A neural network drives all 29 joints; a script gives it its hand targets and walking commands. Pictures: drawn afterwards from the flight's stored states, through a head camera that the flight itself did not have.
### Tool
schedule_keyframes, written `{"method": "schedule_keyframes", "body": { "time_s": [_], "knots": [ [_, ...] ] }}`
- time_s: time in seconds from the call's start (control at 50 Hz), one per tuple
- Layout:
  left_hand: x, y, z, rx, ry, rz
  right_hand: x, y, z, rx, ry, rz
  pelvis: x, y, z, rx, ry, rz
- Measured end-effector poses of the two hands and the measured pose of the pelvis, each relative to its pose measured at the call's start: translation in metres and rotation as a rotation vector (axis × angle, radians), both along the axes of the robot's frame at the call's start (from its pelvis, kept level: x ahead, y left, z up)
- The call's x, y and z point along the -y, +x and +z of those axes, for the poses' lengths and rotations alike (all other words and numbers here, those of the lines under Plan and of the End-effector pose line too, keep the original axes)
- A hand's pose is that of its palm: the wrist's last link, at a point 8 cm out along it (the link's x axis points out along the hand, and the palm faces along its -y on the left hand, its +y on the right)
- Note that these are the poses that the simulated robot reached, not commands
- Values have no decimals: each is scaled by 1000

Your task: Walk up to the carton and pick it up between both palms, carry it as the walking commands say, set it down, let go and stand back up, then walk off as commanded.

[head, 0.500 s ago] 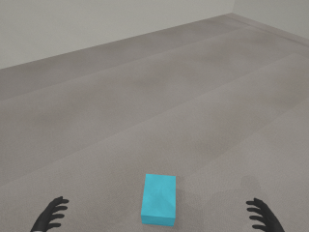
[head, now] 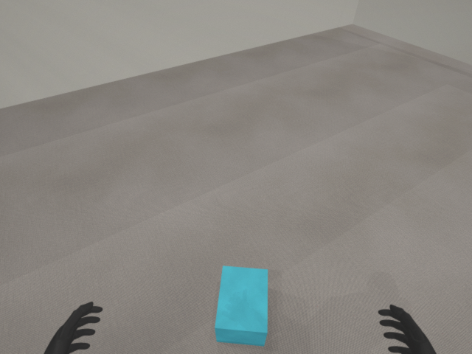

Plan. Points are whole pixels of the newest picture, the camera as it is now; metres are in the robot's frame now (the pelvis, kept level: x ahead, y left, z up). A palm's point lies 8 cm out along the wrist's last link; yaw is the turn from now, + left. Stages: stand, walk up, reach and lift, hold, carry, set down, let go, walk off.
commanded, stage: walk off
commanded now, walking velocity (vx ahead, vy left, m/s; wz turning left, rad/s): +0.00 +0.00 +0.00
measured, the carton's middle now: (242, 304) +0.49 -0.01 -0.69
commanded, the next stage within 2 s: stand in 1.64 s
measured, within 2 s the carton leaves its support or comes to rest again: neither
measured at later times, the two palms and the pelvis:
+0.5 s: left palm out of the picture +0.10 +0.35 -0.07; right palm out of the picture +0.12 -0.22 -0.07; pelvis -0.02 +0.05 +0.00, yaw +4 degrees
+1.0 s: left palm out of the picture -0.06 +0.44 -0.06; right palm out of the picture +0.11 -0.10 -0.10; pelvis -0.07 +0.13 +0.00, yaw +16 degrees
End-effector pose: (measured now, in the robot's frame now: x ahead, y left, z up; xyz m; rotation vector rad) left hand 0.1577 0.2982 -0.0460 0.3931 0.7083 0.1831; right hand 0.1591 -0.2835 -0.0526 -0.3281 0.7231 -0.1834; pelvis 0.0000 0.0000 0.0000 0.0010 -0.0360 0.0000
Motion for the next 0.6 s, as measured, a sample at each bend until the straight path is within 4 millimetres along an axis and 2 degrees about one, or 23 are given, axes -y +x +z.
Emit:
{"method": "schedule_keyframes", "body": {
  "time_s": [0.2, 0.28, 0.34, 0.44, 0.52, 0.56, 0.6],
  "knots": [
    [-1, -5, 1, 3, 3, 0, 0, -5, 1, 3, -1, 1, 0, -5, 0, 6, 0, 0],
    [6, -14, -10, -37, -37, 26, -5, -14, -8, -60, 13, 3, -3, -6, -1, 7, -4, 2],
    [0, -26, -17, -64, -52, 50, -13, -24, -13, -108, 15, 8, -9, -9, -1, 3, -8, 12],
    [-28, -46, -23, -86, -50, 98, -35, -35, -13, -162, 5, 23, -33, -14, 0, 1, 5, 41],
    [-66, -59, -32, -86, -46, 126, -68, -37, -16, -170, -6, 55, -62, -19, -7, 9, -7, 71],
    [-90, -64, -43, -83, -35, 138, -84, -40, -28, -174, -17, 64, -78, -22, -20, 14, -27, 82],
    [-102, -73, -48, -98, -32, 164, -102, -48, -32, -193, -6, 78, -88, -26, -21, 15, -17, 93]
  ]
}}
